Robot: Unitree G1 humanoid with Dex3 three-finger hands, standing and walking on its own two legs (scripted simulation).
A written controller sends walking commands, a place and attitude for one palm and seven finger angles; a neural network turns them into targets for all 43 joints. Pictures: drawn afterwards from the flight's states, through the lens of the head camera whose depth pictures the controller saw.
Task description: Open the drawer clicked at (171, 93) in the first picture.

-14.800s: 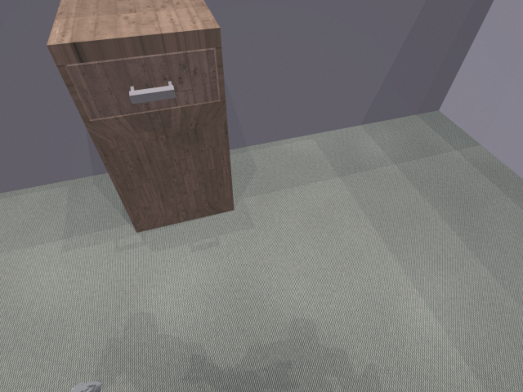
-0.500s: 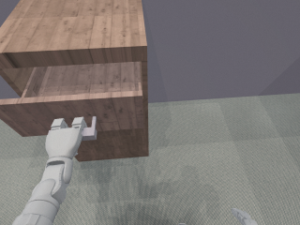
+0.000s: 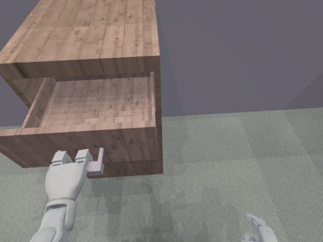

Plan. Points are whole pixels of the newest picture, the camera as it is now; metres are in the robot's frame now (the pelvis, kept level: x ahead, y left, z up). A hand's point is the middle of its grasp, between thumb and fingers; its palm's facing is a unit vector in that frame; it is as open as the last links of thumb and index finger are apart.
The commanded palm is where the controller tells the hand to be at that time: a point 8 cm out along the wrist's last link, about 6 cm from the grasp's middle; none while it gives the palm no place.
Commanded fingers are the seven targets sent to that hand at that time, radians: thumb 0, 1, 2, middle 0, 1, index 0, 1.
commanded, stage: pull the drawer open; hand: left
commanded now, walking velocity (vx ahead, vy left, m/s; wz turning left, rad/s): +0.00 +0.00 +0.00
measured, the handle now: (78, 161) +0.32 +0.25 -0.01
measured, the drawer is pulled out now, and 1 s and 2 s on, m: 0.21 0.30 0.30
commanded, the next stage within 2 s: open the thumb to release the handle in 0.94 s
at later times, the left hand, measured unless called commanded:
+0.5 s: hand (71, 213) +0.20 +0.23 -0.03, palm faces -0.02 -0.06 -1.00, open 6.1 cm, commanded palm +0.16 +0.24 +0.02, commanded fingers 0.00 0.90 0.90 -0.40 -1.35 -0.40 -1.35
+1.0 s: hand (68, 225) +0.17 +0.23 -0.03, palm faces -0.04 -0.08 -1.00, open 6.3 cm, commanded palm +0.11 +0.24 +0.02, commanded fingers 0.00 0.90 0.90 -0.40 -1.35 -0.40 -1.35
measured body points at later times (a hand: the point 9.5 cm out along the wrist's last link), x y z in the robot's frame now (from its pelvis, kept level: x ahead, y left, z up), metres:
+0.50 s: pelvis -0.01 -0.01 -0.01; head +0.03 -0.03 +0.44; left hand +0.19 +0.23 +0.02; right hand +0.19 -0.25 -0.11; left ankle -0.04 +0.10 -0.70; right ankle -0.01 -0.12 -0.70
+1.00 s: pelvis -0.01 -0.01 -0.01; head +0.03 -0.03 +0.44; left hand +0.17 +0.23 +0.03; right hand +0.19 -0.25 -0.11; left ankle -0.04 +0.10 -0.70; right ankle -0.01 -0.12 -0.70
